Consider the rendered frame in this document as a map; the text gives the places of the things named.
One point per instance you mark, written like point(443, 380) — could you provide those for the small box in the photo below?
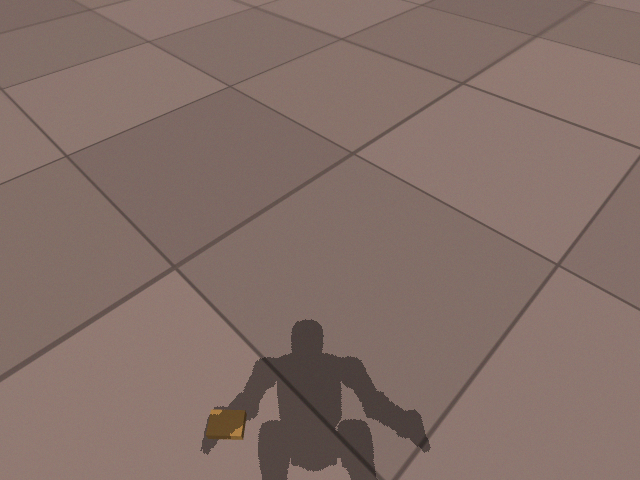
point(226, 424)

